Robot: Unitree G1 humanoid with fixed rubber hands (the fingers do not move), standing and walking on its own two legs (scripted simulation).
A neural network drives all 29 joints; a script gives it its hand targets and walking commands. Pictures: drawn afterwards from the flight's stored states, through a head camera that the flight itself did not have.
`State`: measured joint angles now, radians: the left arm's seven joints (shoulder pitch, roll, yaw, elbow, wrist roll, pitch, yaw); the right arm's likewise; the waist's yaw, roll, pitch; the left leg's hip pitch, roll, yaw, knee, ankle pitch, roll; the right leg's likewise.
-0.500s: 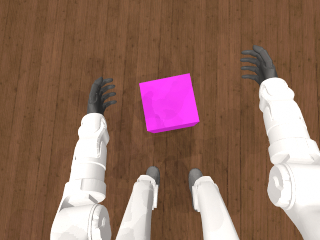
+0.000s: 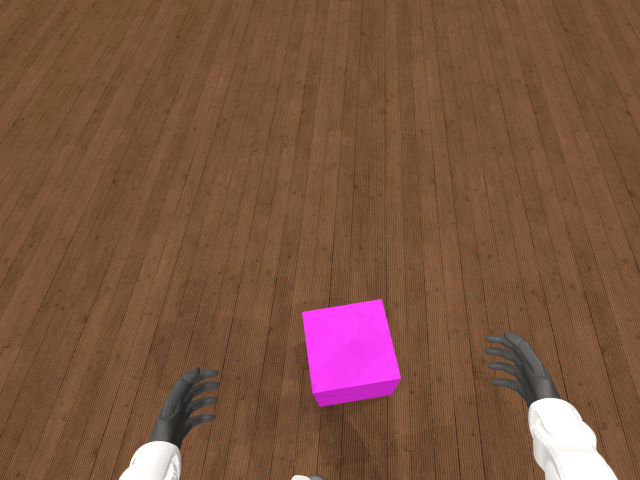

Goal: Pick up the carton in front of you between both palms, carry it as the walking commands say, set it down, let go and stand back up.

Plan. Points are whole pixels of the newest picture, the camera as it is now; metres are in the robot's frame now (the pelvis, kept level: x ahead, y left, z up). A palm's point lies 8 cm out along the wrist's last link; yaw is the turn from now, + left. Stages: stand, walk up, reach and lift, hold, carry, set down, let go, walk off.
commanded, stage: let go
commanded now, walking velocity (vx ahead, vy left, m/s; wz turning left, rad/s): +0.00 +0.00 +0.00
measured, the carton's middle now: (349, 355) +0.42 +0.01 -0.64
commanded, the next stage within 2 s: stand in 0.64 s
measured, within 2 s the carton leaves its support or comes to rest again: neither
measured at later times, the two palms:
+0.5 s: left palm (166, 448) +0.17 +0.22 -0.05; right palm (585, 470) +0.16 -0.24 -0.05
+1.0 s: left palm out of the picture +0.13 +0.26 -0.11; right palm out of the picture +0.12 -0.26 -0.09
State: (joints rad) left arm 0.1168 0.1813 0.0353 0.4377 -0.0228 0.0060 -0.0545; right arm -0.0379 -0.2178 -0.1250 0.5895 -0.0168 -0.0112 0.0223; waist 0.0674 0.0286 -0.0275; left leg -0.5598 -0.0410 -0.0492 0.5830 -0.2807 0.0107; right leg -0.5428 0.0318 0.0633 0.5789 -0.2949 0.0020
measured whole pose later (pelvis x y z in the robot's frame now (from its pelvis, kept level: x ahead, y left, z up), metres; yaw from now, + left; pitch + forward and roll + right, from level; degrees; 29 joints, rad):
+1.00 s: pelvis +0.04 +0.00 +0.00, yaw +0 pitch +4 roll +0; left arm 0.32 0.27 0.00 0.73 0.03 -0.06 0.02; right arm 0.35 -0.25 -0.01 0.71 -0.02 -0.05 -0.02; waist -0.01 -0.04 -0.09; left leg -0.26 -0.04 -0.04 0.57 -0.37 0.03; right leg -0.24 0.03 0.07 0.55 -0.38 0.00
